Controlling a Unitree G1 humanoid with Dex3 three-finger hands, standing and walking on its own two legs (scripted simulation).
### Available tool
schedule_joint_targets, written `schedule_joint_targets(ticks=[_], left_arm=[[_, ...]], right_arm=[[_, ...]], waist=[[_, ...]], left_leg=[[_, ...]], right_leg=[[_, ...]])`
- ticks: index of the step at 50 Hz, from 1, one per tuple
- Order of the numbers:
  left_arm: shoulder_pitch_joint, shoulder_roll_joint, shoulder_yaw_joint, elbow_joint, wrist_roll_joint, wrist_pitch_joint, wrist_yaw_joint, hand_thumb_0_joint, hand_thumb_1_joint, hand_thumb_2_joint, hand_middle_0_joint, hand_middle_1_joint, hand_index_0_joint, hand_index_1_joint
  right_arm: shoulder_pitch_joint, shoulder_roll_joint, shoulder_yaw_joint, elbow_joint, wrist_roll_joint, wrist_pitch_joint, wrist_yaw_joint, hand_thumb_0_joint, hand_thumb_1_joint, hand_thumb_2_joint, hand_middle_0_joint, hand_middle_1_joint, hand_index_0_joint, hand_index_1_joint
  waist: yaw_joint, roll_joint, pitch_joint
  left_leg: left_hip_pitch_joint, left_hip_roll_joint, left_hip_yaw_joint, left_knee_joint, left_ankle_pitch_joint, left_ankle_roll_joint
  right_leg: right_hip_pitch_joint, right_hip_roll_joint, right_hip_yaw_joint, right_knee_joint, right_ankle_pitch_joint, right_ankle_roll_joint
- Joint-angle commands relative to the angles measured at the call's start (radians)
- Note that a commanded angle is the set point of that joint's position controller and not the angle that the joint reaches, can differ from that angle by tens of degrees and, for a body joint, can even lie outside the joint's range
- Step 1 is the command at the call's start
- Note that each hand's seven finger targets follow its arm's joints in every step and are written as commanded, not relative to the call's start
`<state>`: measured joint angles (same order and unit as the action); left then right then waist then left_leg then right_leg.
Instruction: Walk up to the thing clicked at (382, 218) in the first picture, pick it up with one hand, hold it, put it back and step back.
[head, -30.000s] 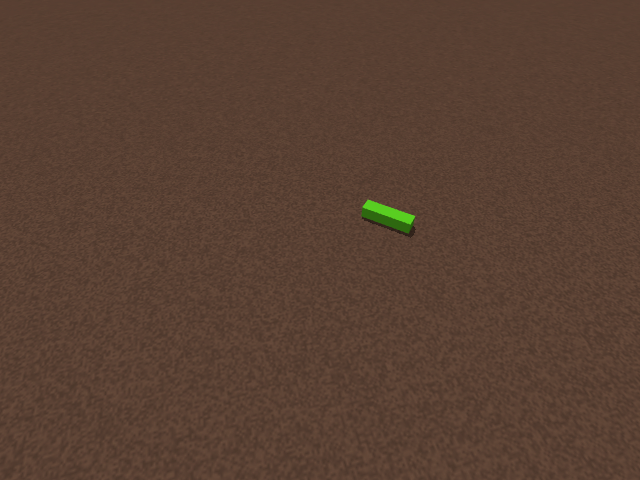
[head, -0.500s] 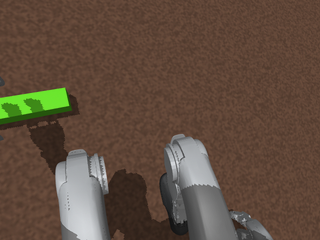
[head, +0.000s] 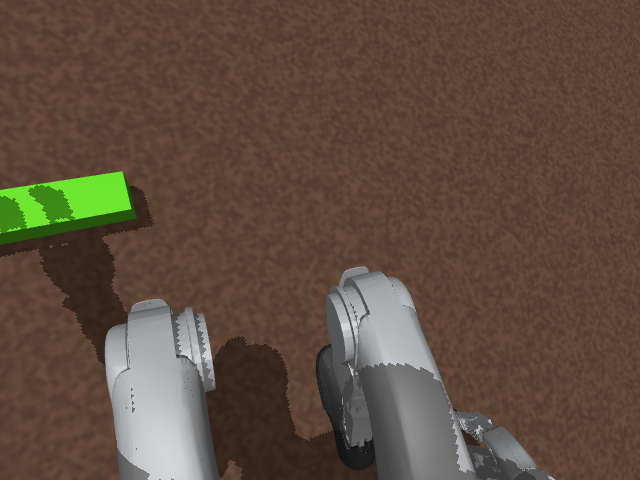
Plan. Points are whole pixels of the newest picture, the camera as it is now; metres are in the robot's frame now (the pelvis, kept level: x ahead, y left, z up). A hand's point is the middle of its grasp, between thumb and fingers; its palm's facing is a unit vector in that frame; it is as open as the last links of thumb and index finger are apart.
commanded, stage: rise first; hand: left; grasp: from above
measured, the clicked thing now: (46, 210) +0.47 +0.32 -0.29
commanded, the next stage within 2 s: approach in 0.98 s
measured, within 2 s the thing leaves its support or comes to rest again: neither
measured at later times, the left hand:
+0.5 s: hand out of the picture +0.43 +0.37 -0.18, palm faces -0.42 -0.13 -0.90, open 14.2 cm
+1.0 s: hand out of the picture +0.43 +0.37 -0.17, palm faces -0.42 -0.11 -0.90, open 14.2 cm
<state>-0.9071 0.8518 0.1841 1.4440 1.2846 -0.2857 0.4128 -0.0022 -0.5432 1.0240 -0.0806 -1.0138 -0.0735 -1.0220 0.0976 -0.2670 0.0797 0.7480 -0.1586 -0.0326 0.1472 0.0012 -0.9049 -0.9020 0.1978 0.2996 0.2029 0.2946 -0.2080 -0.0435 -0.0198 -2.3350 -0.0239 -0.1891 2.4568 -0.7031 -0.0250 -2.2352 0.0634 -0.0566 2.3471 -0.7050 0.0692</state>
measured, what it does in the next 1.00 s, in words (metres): stands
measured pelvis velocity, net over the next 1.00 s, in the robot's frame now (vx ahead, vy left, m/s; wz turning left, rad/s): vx -0.01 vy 0.00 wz -0.01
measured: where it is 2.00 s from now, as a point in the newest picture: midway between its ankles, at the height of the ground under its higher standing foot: (272, 449)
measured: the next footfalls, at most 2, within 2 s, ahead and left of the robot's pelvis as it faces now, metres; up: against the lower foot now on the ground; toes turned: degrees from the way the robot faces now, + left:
none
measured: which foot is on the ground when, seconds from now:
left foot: down 0.00-1.00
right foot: down 0.00-1.00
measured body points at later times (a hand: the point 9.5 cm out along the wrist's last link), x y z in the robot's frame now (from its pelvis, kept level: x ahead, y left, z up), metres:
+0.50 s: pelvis +0.00 +0.00 -0.01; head +0.24 +0.11 +0.36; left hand +0.45 +0.37 -0.13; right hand +0.06 -0.27 -0.10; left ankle +0.07 +0.13 -0.29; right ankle +0.10 -0.14 -0.29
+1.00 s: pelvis -0.01 +0.00 +0.00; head +0.23 +0.11 +0.37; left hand +0.45 +0.37 -0.12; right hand +0.07 -0.27 -0.09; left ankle +0.07 +0.13 -0.29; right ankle +0.10 -0.14 -0.29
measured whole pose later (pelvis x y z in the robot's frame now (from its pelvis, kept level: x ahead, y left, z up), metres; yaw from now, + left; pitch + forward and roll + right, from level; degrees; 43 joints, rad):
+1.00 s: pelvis -0.01 +0.00 +0.00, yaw -1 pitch +32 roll -12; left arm -0.93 0.90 0.17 1.44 1.29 -0.29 0.37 0.00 -0.57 1.05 -0.08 -1.02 -0.07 -1.04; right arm 0.12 -0.28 0.11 0.72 -0.16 -0.03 0.16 0.00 -0.91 -0.90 0.20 0.30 0.20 0.29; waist -0.23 -0.04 -0.01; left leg -2.34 -0.03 -0.20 2.46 -0.68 -0.02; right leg -2.23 0.06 -0.07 2.34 -0.69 0.06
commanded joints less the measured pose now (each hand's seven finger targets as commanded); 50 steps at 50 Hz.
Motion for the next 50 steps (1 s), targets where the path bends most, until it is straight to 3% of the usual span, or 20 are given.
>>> schedule_joint_targets(ticks=[1, 4, 14, 16, 20, 27, 30, 33, 36, 38, 40, 44, 45, 46, 48, 50], left_arm=[[-0.283, 0.292, 0.025, -0.117, -0.014, 0.0, 0.037, 0.0, -0.575, 1.035, -0.066, -1.023, -0.056, -1.033], [-0.292, 0.303, 0.03, -0.102, -0.012, 0.0, 0.042, 0.0, -0.566, 1.028, -0.069, -1.021, -0.061, -1.029], [-0.303, 0.329, 0.022, -0.096, -0.002, -0.003, 0.036, 0.0, -0.589, 1.048, -0.065, -1.025, -0.052, -1.039], [-0.309, 0.349, 0.033, -0.106, -0.004, -0.001, 0.036, 0.0, -0.584, 1.044, -0.064, -1.025, -0.052, -1.038], [-0.313, 0.36, 0.04, -0.113, -0.006, -0.001, 0.03, 0.0, -0.578, 1.04, -0.065, -1.021, -0.054, -1.033], [-0.298, 0.347, 0.027, -0.138, -0.017, -0.002, 0.006, 0.0, -0.588, 1.048, -0.066, -1.022, -0.052, -1.036], [-0.299, 0.328, 0.01, -0.122, -0.021, -0.002, 0.0, 0.0, -0.58, 1.041, -0.065, -1.023, -0.053, -1.035], [-0.288, 0.354, 0.028, -0.126, -0.018, -0.007, -0.004, 0.0, -0.586, 1.047, -0.069, -1.024, -0.055, -1.038], [-0.309, 0.337, 0.008, -0.134, -0.018, -0.014, -0.005, 0.0, -0.583, 1.042, -0.066, -1.032, -0.056, -1.044], [-0.306, 0.344, 0.02, -0.131, -0.016, -0.016, -0.003, 0.0, -0.58, 1.038, -0.069, -1.029, -0.058, -1.04], [-0.303, 0.313, -0.002, -0.127, -0.013, -0.014, -0.005, 0.0, -0.59, 1.048, -0.067, -1.028, -0.053, -1.043], [-0.317, 0.335, 0.015, -0.149, -0.015, -0.011, -0.001, 0.0, -0.583, 1.042, -0.068, -1.029, -0.056, -1.041], [-0.29, 0.32, 0.012, -0.143, -0.015, -0.007, -0.003, 0.0, -0.597, 1.056, -0.067, -1.029, -0.052, -1.046], [-0.292, 0.319, 0.005, -0.128, -0.015, -0.004, -0.004, 0.0, -0.59, 1.045, -0.068, -1.036, -0.055, -1.049], [-0.336, 0.343, 0.02, -0.186, -0.02, -0.008, -0.003, 0.0, -0.588, 1.046, -0.067, -1.032, -0.055, -1.045], [-0.305, 0.33, 0.016, -0.14, -0.021, -0.002, -0.004, 0.0, -0.59, 1.046, -0.067, -1.033, -0.055, -1.046]], right_arm=[[0.21, -0.272, -0.073, -0.006, -0.002, -0.003, -0.01, 0.0, -0.9, -0.9, 0.2, 0.3, 0.2, 0.3], [0.204, -0.277, -0.07, -0.01, -0.003, -0.004, -0.011, 0.0, -0.899, -0.9, 0.2, 0.3, 0.2, 0.3], [0.215, -0.281, -0.052, -0.012, -0.012, -0.007, -0.008, 0.0, -0.901, -0.901, 0.2, 0.3, 0.2, 0.3], [0.214, -0.286, -0.053, -0.014, -0.008, -0.007, -0.009, 0.0, -0.899, -0.9, 0.2, 0.3, 0.2, 0.3], [0.217, -0.289, -0.047, -0.019, -0.014, -0.005, -0.006, 0.0, -0.897, -0.9, 0.2, 0.3, 0.2, 0.3], [0.221, -0.288, -0.048, -0.022, -0.009, 0.0, -0.005, 0.0, -0.899, -0.9, 0.2, 0.3, 0.2, 0.3], [0.223, -0.289, -0.05, -0.024, -0.008, 0.0, -0.005, 0.0, -0.897, -0.899, 0.2, 0.3, 0.2, 0.3], [0.222, -0.287, -0.046, -0.026, -0.006, 0.002, -0.005, 0.0, -0.898, -0.899, 0.2, 0.3, 0.2, 0.3], [0.217, -0.285, -0.044, -0.027, -0.004, 0.004, -0.004, 0.0, -0.899, -0.9, 0.2, 0.3, 0.2, 0.3], [0.216, -0.29, -0.048, -0.03, -0.001, 0.003, -0.006, 0.0, -0.899, -0.9, 0.2, 0.3, 0.2, 0.3], [0.219, -0.287, -0.051, -0.03, 0.001, 0.0, -0.004, 0.0, -0.899, -0.9, 0.2, 0.3, 0.2, 0.3], [0.226, -0.29, -0.052, -0.03, 0.002, 0.0, -0.001, 0.0, -0.9, -0.901, 0.2, 0.3, 0.2, 0.3], [0.226, -0.285, -0.051, -0.029, 0.003, 0.002, 0.0, 0.0, -0.901, -0.901, 0.2, 0.3, 0.2, 0.3], [0.222, -0.287, -0.052, -0.03, 0.002, 0.002, 0.0, 0.0, -0.903, -0.902, 0.2, 0.3, 0.2, 0.3], [0.222, -0.288, -0.053, -0.03, 0.004, 0.003, -0.002, 0.0, -0.9, -0.9, 0.2, 0.3, 0.2, 0.3], [0.223, -0.283, -0.052, -0.034, 0.002, 0.002, 0.0, 0.0, -0.901, -0.901, 0.2, 0.3, 0.2, 0.3]], waist=[[-0.01, 0.361, -0.652], [-0.012, 0.362, -0.635], [-0.027, 0.386, -0.643], [-0.019, 0.41, -0.654], [-0.031, 0.401, -0.654], [-0.02, 0.415, -0.662], [-0.033, 0.379, -0.633], [-0.018, 0.394, -0.636], [-0.026, 0.38, -0.633], [-0.021, 0.394, -0.63], [-0.03, 0.406, -0.622], [-0.028, 0.426, -0.654], [-0.016, 0.416, -0.662], [-0.029, 0.401, -0.641], [-0.02, 0.426, -0.683], [-0.028, 0.39, -0.643]], left_leg=[[0.561, 0.017, 0.115, -0.269, 0.209, 0.042], [0.545, 0.015, 0.115, -0.275, 0.174, 0.042], [0.557, 0.015, 0.109, -0.259, 0.208, 0.041], [0.585, 0.018, 0.103, -0.267, 0.221, 0.036], [0.552, 0.016, 0.108, -0.258, 0.215, 0.04], [0.562, 0.014, 0.107, -0.269, 0.214, 0.038], [0.536, 0.015, 0.102, -0.269, 0.185, 0.042], [0.543, 0.014, 0.104, -0.271, 0.196, 0.04], [0.534, 0.015, 0.102, -0.27, 0.192, 0.041], [0.557, 0.015, 0.093, -0.282, 0.189, 0.037], [0.57, 0.017, 0.094, -0.284, 0.192, 0.035], [0.589, 0.015, 0.099, -0.283, 0.229, 0.034], [0.6, 0.016, 0.099, -0.288, 0.238, 0.034], [0.572, 0.016, 0.103, -0.276, 0.227, 0.039], [0.585, 0.014, 0.103, -0.286, 0.216, 0.036], [0.545, 0.013, 0.108, -0.284, 0.183, 0.042]], right_leg=[[0.259, 0.007, -0.128, -0.202, 0.236, -0.1], [0.248, 0.005, -0.131, -0.203, 0.207, -0.099], [0.26, 0.009, -0.135, -0.19, 0.24, -0.1], [0.244, 0.005, -0.137, -0.177, 0.244, -0.101], [0.269, 0.007, -0.137, -0.19, 0.249, -0.098], [0.27, 0.008, -0.136, -0.193, 0.245, -0.1], [0.26, 0.008, -0.139, -0.203, 0.228, -0.099], [0.272, 0.006, -0.135, -0.202, 0.234, -0.099], [0.264, 0.007, -0.137, -0.201, 0.233, -0.1], [0.242, 0.002, -0.138, -0.193, 0.226, -0.101], [0.235, 0.003, -0.138, -0.197, 0.23, -0.102], [0.258, 0.0, -0.136, -0.195, 0.259, -0.1], [0.262, 0.001, -0.136, -0.198, 0.264, -0.1], [0.26, 0.003, -0.136, -0.203, 0.259, -0.098], [0.266, 0.001, -0.133, -0.2, 0.25, -0.101], [0.267, 0.005, -0.133, -0.215, 0.225, -0.099]])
